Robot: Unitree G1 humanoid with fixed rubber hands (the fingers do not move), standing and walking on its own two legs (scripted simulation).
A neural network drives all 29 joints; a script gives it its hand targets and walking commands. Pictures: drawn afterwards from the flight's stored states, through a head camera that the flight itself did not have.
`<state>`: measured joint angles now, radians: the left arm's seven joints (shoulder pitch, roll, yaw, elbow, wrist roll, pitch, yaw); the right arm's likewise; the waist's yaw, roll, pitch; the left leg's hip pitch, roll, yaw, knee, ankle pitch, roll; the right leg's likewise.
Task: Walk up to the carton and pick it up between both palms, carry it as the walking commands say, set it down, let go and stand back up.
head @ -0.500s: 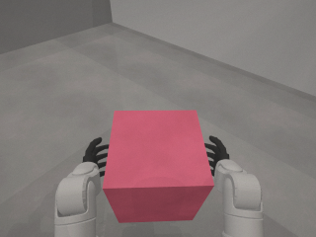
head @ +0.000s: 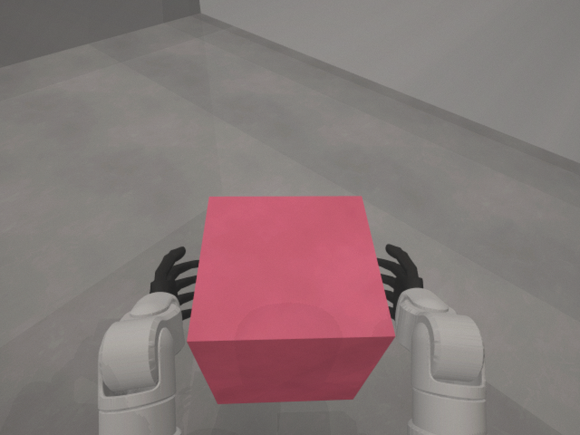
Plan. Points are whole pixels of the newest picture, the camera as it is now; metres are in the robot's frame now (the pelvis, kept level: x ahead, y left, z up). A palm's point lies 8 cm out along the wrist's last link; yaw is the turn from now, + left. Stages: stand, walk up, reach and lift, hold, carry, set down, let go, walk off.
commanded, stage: carry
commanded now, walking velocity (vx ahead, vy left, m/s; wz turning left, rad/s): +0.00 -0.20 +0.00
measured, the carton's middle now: (286, 305) +0.31 +0.00 +0.01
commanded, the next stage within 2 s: none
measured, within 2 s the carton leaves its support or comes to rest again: neither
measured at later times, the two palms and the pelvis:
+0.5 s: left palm (216, 336) +0.23 +0.08 +0.09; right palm (467, 315) +0.25 -0.21 +0.10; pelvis -0.02 -0.08 +0.02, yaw +2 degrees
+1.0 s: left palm (349, 363) +0.20 -0.06 +0.09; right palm out of the picture +0.20 -0.36 +0.10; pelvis -0.07 -0.22 +0.00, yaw +2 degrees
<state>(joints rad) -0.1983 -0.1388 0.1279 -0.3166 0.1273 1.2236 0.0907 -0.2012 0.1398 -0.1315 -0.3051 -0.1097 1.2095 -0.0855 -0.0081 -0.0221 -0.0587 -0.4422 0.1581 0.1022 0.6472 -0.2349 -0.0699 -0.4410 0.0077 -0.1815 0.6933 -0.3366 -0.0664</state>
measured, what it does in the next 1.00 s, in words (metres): steps to the right: left foot, then right foot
